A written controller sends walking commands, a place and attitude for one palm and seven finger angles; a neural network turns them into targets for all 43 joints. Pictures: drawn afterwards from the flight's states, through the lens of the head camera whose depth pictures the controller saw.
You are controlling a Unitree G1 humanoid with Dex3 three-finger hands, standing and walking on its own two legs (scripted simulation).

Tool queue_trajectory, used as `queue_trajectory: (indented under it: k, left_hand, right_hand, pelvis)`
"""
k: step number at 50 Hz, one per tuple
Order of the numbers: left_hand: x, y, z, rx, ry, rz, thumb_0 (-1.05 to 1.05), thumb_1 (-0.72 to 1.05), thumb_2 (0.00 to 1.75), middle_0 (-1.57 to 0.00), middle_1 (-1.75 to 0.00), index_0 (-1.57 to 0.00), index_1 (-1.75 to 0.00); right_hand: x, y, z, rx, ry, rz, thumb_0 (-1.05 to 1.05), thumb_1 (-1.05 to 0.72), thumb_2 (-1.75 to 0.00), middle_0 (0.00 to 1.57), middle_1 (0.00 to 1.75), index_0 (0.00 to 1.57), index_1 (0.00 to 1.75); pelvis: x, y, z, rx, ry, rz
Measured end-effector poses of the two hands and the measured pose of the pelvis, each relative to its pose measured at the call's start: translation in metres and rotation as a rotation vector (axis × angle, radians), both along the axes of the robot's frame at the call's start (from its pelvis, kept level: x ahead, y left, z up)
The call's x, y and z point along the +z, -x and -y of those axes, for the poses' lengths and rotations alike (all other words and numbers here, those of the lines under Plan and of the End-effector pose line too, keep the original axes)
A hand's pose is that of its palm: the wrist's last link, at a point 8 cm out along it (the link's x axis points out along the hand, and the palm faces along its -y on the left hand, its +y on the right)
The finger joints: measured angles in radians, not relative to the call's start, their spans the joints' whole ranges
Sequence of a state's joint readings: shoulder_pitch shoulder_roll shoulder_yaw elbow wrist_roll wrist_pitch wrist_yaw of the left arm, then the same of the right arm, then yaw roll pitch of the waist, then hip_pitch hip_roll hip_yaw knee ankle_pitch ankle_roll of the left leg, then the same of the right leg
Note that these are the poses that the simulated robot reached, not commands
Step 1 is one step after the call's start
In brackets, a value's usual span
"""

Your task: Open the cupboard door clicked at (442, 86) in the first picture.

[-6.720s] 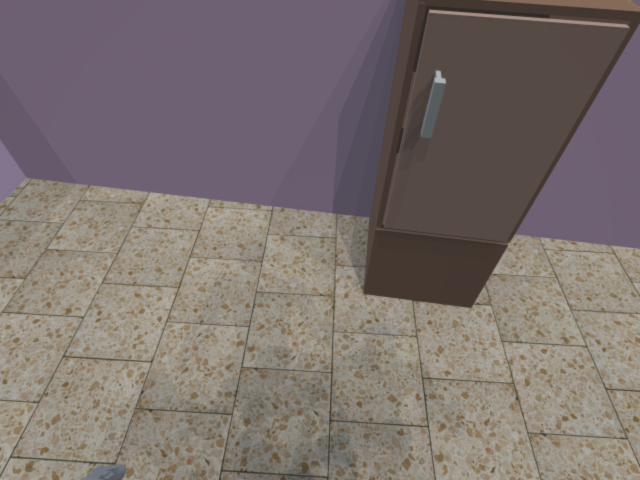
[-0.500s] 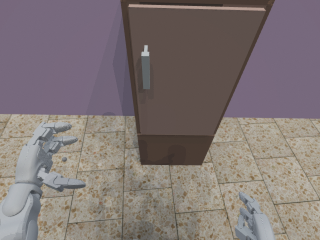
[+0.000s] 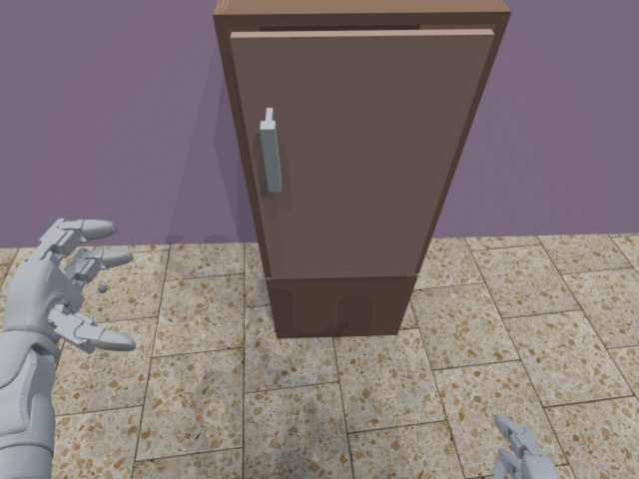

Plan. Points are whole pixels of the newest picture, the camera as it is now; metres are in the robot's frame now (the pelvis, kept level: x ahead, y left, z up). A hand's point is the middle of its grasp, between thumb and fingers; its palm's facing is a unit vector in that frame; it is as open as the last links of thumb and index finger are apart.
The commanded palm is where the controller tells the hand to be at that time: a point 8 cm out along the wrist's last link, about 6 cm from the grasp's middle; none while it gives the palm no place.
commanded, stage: raise the hand with hooked fingers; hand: left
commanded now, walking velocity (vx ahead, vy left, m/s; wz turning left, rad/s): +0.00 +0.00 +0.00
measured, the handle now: (272, 150) +0.59 +0.12 +0.07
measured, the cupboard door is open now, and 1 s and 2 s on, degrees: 0 0 0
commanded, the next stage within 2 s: move the hooked fingers beside the handle in 0.32 s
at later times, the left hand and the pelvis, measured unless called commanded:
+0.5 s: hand (104, 296) +0.29 +0.27 +0.09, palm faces +0.13 -0.99 -0.02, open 14.0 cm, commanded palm +0.27 +0.31 +0.09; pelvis -0.01 +0.00 +0.00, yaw +0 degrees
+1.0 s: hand (163, 242) +0.38 +0.23 +0.08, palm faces +0.09 -1.00 -0.01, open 14.0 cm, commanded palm +0.35 +0.28 +0.08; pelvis +0.00 +0.00 +0.00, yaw -1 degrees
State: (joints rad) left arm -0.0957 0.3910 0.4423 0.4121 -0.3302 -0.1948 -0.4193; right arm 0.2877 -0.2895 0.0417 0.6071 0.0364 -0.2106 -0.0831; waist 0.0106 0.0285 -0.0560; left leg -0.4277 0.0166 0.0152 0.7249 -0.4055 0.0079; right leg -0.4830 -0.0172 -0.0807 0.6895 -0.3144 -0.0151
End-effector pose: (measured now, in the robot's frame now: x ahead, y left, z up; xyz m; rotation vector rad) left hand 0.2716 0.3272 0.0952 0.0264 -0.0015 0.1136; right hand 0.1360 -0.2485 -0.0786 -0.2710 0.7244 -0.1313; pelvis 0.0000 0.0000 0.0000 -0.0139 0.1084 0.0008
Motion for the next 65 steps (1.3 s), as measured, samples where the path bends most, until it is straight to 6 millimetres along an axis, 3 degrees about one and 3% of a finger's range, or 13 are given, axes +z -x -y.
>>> queue_trajectory:
  k: [25,33,42,52,65]
  left_hand:
    - [-0.003,0.009,0.006,0.021,0.004,0.003,-0.02,-0.50,0.30,-0.30,-1.20,-0.30,-1.20]
    - [-0.007,-0.023,0.018,-0.006,0.018,-0.003,-0.02,-0.50,0.30,-0.30,-1.20,-0.30,-1.20]
    - [-0.009,-0.062,0.032,-0.022,0.019,-0.009,-0.02,-0.50,0.30,-0.30,-1.20,-0.30,-1.20]
    - [-0.011,-0.084,0.043,-0.020,0.016,-0.003,-0.02,-0.50,0.30,-0.30,-1.20,-0.30,-1.20]
    - [-0.010,-0.117,0.052,-0.021,0.024,0.004,-0.02,-0.50,0.30,-0.30,-1.20,-0.30,-1.20]
  right_hand:
    - [-0.001,-0.006,-0.011,0.031,-0.025,0.026,0.02,-0.90,-0.89,0.21,0.30,0.21,0.30]
    - [-0.004,0.001,-0.007,0.021,-0.003,-0.008,0.02,-0.90,-0.89,0.21,0.30,0.21,0.30]
    - [-0.012,0.027,0.000,-0.034,-0.002,-0.091,0.01,-0.90,-0.89,0.21,0.30,0.21,0.30]
    - [-0.022,0.059,0.004,-0.095,-0.010,-0.211,0.01,-0.90,-0.89,0.20,0.30,0.21,0.30]
    - [-0.027,0.075,0.005,-0.123,-0.006,-0.279,0.01,-0.90,-0.89,0.20,0.30,0.21,0.30]
  pelvis:
    - [0.000,0.008,0.003,0.007,-0.003,0.015]
    - [-0.002,0.010,0.003,0.009,-0.003,0.000]
    - [-0.003,0.008,0.001,-0.006,-0.004,-0.028]
    - [-0.003,0.004,-0.002,-0.020,-0.004,-0.050]
    - [-0.006,0.007,-0.003,-0.022,-0.001,-0.076]
